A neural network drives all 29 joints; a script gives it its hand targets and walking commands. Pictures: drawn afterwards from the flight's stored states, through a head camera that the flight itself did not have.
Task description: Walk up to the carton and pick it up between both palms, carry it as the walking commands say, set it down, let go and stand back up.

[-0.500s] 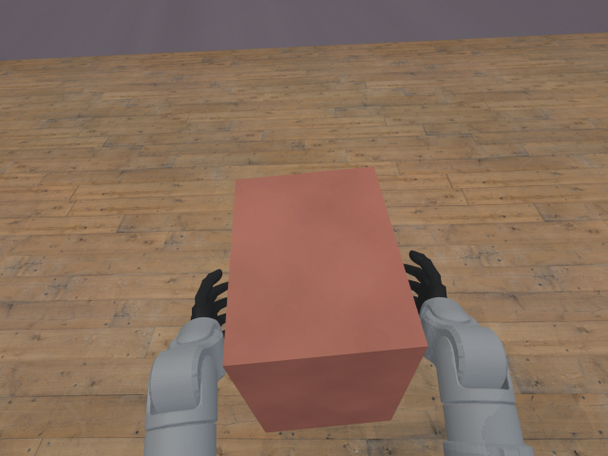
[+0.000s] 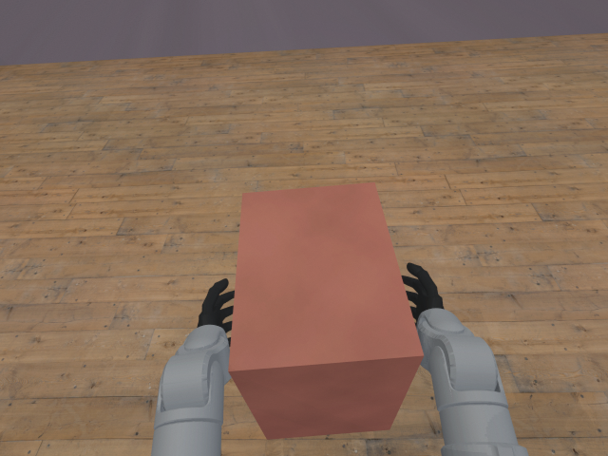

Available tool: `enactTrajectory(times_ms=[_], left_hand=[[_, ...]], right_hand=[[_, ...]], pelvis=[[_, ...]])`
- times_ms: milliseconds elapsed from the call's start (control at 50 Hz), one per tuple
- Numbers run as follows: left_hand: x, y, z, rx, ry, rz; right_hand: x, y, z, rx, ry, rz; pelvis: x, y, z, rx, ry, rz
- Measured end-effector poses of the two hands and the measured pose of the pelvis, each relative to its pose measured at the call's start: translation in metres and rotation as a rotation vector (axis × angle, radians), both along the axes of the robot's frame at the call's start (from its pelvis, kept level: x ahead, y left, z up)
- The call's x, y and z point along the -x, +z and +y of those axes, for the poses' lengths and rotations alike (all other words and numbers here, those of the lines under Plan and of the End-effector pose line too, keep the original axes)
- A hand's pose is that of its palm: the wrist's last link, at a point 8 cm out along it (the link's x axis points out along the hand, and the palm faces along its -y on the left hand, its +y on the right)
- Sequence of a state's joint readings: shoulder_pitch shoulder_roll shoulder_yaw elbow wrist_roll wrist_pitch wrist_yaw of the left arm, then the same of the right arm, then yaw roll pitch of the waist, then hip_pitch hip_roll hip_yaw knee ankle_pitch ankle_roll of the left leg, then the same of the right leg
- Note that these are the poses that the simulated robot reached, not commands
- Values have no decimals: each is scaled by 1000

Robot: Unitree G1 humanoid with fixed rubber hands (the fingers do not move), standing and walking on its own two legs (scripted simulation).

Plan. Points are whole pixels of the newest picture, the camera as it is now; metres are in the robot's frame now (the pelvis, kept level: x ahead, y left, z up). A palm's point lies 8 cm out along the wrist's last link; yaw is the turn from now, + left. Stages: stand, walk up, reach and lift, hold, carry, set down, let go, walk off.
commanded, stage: carry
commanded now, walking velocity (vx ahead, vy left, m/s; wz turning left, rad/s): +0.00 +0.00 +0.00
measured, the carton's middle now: (318, 315) +0.34 +0.01 -0.02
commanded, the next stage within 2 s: hold in 1.50 s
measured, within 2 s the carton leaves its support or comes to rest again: neither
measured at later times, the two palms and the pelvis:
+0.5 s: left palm (213, 342) +0.27 +0.15 +0.04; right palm (431, 326) +0.28 -0.13 +0.04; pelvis -0.01 +0.00 +0.00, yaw +0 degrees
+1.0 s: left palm (214, 356) +0.26 +0.14 +0.03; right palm (437, 342) +0.26 -0.14 +0.03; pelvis -0.02 +0.00 +0.00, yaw +0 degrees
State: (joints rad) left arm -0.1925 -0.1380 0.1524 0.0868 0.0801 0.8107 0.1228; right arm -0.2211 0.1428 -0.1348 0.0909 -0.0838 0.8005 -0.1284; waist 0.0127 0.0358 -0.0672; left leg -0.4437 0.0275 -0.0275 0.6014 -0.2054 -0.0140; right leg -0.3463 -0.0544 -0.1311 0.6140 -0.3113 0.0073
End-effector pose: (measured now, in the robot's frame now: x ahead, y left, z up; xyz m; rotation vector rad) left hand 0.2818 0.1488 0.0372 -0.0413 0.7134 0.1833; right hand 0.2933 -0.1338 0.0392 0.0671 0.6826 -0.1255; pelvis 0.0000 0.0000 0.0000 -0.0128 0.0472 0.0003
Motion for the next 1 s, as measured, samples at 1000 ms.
enactTrajectory(times_ms=[1000], left_hand=[[25,-6,-4,-2,-18,-9]], right_hand=[[30,-7,-5,15,-1,-9]], pelvis=[[24,-1,-1,7,-5,-35]])
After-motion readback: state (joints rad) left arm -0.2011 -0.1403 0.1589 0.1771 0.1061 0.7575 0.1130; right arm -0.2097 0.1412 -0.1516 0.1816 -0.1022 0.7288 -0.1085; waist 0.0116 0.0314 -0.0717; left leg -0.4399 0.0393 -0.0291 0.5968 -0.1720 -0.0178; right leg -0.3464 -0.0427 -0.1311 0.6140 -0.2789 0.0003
